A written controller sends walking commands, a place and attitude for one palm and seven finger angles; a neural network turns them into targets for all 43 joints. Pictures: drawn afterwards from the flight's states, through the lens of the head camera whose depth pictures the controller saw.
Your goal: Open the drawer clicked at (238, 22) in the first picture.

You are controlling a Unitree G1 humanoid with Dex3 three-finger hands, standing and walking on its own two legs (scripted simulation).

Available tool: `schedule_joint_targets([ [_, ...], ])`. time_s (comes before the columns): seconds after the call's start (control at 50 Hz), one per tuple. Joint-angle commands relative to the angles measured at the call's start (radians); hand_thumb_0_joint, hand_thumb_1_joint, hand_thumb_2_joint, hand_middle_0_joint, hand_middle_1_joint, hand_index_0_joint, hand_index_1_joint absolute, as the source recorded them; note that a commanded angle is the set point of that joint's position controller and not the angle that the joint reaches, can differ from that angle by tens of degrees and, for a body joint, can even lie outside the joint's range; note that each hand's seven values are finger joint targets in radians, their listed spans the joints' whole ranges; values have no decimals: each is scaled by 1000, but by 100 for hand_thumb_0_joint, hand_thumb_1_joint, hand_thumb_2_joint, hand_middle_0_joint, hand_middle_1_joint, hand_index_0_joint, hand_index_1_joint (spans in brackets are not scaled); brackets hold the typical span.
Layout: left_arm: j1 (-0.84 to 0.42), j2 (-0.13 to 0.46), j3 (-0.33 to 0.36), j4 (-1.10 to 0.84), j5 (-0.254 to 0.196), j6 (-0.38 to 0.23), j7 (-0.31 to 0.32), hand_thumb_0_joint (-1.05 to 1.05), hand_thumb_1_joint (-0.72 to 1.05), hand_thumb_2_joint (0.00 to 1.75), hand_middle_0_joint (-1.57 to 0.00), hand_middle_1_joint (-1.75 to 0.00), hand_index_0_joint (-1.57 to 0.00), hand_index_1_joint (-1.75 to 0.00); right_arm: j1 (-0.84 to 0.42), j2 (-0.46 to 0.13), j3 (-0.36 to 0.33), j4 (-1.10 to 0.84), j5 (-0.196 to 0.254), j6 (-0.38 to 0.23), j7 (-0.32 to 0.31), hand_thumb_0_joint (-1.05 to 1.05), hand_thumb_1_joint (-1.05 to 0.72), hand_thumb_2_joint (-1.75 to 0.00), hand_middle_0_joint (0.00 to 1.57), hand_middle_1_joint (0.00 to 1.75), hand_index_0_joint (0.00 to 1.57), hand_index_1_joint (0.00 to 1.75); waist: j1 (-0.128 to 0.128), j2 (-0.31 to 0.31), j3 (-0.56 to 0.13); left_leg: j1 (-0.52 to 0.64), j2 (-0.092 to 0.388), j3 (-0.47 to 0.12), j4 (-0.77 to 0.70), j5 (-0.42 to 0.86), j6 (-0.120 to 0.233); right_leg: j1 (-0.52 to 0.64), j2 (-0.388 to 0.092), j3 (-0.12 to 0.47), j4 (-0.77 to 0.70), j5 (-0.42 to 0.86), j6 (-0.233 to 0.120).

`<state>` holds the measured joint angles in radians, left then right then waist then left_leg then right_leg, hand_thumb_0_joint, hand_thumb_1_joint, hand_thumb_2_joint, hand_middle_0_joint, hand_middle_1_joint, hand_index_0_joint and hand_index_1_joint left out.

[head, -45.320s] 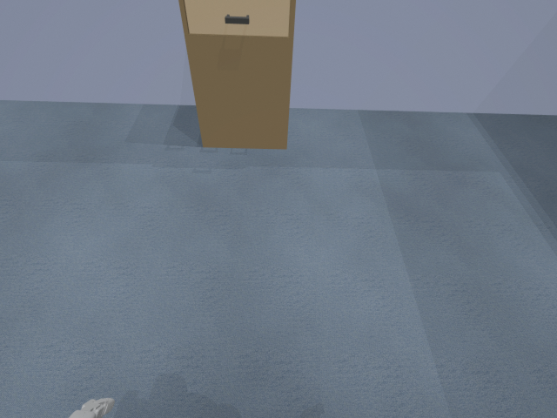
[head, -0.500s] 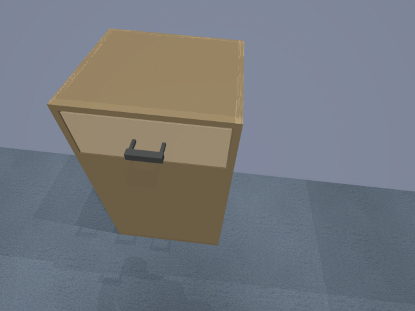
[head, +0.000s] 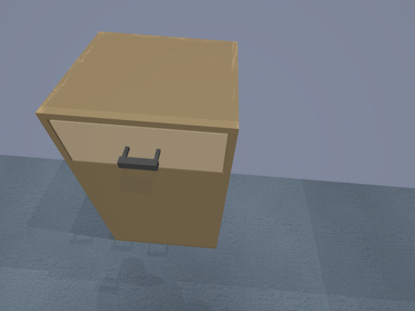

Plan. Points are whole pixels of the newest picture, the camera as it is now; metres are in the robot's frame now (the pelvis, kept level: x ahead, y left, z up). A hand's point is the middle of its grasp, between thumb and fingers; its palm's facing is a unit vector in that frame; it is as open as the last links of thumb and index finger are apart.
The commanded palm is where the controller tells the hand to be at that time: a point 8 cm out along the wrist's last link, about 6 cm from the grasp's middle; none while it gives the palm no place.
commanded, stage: come to a stop and stand still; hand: left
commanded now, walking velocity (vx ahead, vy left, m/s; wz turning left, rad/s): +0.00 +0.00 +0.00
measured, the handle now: (140, 157) +0.49 +0.20 -0.05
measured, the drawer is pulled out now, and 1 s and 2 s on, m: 0.00 0.00 0.00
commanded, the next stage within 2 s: look again from close up in 0.14 s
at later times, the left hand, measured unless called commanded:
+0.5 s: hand out of the picture +0.02 +0.19 -0.18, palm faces +0.00 -0.97 -0.24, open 7.4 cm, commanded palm none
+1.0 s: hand (114, 299) +0.16 +0.18 -0.07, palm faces -0.07 -0.76 -0.65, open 7.6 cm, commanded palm +0.11 +0.22 -0.05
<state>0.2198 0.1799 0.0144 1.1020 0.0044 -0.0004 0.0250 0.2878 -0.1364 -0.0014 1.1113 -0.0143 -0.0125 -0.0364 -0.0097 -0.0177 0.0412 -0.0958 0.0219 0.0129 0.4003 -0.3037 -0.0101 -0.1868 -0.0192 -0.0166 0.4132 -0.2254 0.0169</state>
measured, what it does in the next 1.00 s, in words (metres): stands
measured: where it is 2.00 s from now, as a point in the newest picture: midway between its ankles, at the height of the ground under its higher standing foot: outside the picture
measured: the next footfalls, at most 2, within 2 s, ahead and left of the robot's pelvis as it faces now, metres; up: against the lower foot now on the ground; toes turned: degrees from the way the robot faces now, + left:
none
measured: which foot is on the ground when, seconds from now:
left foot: down 0.00-1.00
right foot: down 0.00-1.00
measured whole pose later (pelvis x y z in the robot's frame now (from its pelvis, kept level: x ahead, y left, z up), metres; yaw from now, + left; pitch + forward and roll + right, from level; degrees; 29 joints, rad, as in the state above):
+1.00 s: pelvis -0.03 -0.01 -0.01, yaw -1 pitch +2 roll +2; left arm 0.36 0.25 -0.06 0.22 0.35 0.03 0.21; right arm 0.29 -0.23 -0.01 0.85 0.00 -0.21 -0.09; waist 0.00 0.03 -0.03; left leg -0.24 0.01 0.04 0.55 -0.34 -0.02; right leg -0.37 -0.03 0.01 0.62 -0.28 0.00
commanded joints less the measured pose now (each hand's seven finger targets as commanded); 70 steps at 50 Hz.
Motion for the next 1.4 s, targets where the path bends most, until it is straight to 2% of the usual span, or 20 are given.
schedule_joint_targets([
  [0.0,57,104,24,-28,4,-15,6,0,90,90,-20,-30,-20,-30,71,-124,-25,-22,2,-9,-7,0,-90,-90,20,30,20,30,8,36,-10,-70,83,-44,-59,309,18,72,-78,51,-27,278,-37],
  [0.2,50,119,26,-28,5,-19,5,0,90,90,-20,-30,-20,-30,48,-143,-30,-26,2,-9,-8,0,-90,-90,20,30,20,30,5,40,-2,-52,86,-42,-61,308,18,65,-79,54,-38,285,-39],
  [0.22,145,97,10,11,11,-39,54,0,90,90,-20,-30,-20,-30,-35,-153,-28,-87,13,-25,4,0,-90,-90,20,30,20,30,38,90,-32,-84,101,14,127,404,-1,56,-132,88,32,594,-36],
  [0.26,82,143,8,-39,0,-45,31,0,90,90,-20,-30,-20,-30,9,-98,-15,-110,0,-18,11,0,-90,-90,20,30,20,30,8,136,-50,-114,51,-8,31,143,17,62,-123,102,61,411,-70],
  [0.38,64,99,-6,-57,2,-23,13,0,90,90,-20,-30,-20,-30,51,-156,-7,-128,-3,-23,4,0,-90,-90,20,30,20,30,4,70,-30,-101,104,-56,23,376,48,20,-54,36,100,148,-54],
  [0.5,58,106,-10,-57,2,-14,8,0,90,90,-20,-30,-20,-30,39,-153,1,-114,-1,-14,7,0,-90,-90,20,30,20,30,8,-6,81,-141,77,-54,-31,166,45,-36,-63,70,55,108,-47],
  [0.78,66,109,-3,-39,0,-21,6,0,90,90,-20,-30,-20,-30,62,-132,6,-45,1,-20,6,0,-90,-90,20,30,20,30,11,16,-8,-89,69,-31,-35,178,35,23,-75,86,33,192,-53],
  [0.8,175,129,10,2,8,-41,51,0,90,90,-20,-30,-20,-30,-37,-167,-16,-105,12,-24,12,0,-90,-90,20,30,20,30,52,-161,-16,-160,96,5,182,271,6,56,-138,115,50,674,-31],
  [0.82,-647,478,36,-1459,205,-216,57,0,88,89,-20,-32,-20,-32,-51,-303,-24,-413,59,-167,-38,0,-90,-90,20,30,20,30,-26,173,-494,73,-33,13,38,447,56,121,-26,165,140,558,-69],
  [0.84,-136,369,48,-1150,224,-119,125,0,85,88,-20,-33,-20,-33,-112,-211,-26,-388,30,-261,-74,0,-90,-90,20,30,20,30,56,326,-406,85,-9,26,21,608,56,53,4,66,170,282,-86],
  [0.86,-92,269,15,-1110,173,-49,182,0,83,87,-21,-34,-21,-34,-123,-213,-43,-325,53,-287,-79,0,-90,-90,20,30,20,30,35,332,-311,17,1,22,46,491,18,-42,11,25,142,117,-76],
  [0.88,170,58,-100,-951,205,31,182,0,81,86,-21,-36,-21,-36,-110,-157,-29,-330,61,-286,-79,0,-90,-90,20,30,20,30,18,191,-214,-67,15,22,41,428,19,-86,14,7,132,100,-57],
  [0.9,-12,132,-83,-1138,260,10,187,0,78,85,-21,-37,-21,-37,-169,-201,-26,-411,50,-294,-70,0,-90,-90,20,30,20,30,11,135,-97,-142,-5,-15,52,324,23,-130,10,35,114,113,-59],
  [0.92,25,235,-4,-1126,370,-6,215,0,76,84,-21,-39,-21,-39,-159,-229,-39,-418,25,-279,-67,0,-90,-90,20,30,20,30,0,63,-146,-166,-15,-8,84,259,32,-173,20,36,117,53,-64],
  [0.98,216,190,-18,-1012,620,-8,267,0,69,81,-22,-43,-22,-43,-159,-216,-58,-539,-9,-225,-33,0,-90,-90,20,30,20,30,52,-149,-94,-324,-56,11,152,105,27,-270,34,32,133,-184,-58],
  [1.06,479,157,-38,-964,886,-41,320,0,60,77,-22,-50,-22,-50,-226,-215,-79,-652,-29,-96,41,0,-90,-90,20,30,20,30,146,-199,-90,-466,-68,34,198,48,6,-247,33,103,159,-173,-88],
  [1.12,319,211,-25,-1088,1022,-82,365,0,53,74,-23,-54,-23,-54,-290,-213,-70,-709,-32,-34,66,0,-90,-90,20,30,20,30,145,-142,-179,-495,-80,41,253,47,14,-257,22,132,225,-104,-96],
  [1.22,-6,335,70,-1307,1149,-134,496,0,41,69,-24,-62,-24,-62,-278,-185,-75,-738,-72,5,55,0,-90,-90,20,30,20,30,98,26,-360,-444,-95,26,388,10,33,-375,17,165,310,-115,-87],
  [1.26,-217,380,82,-1448,1155,-185,546,0,36,67,-24,-64,-24,-64,-274,-173,-78,-724,-87,5,43,0,-90,-90,20,30,20,30,52,56,-445,-371,-88,-4,470,18,37,-482,15,177,353,-145,-84],
  [1.38,-170,366,63,-1349,1094,-158,571,0,22,61,-25,-74,-25,-74,-280,-182,-71,-706,-88,11,37,0,-90,-90,20,30,20,30,16,91,-413,-389,-80,-15,505,19,34,-525,23,127,370,-96,-82],
])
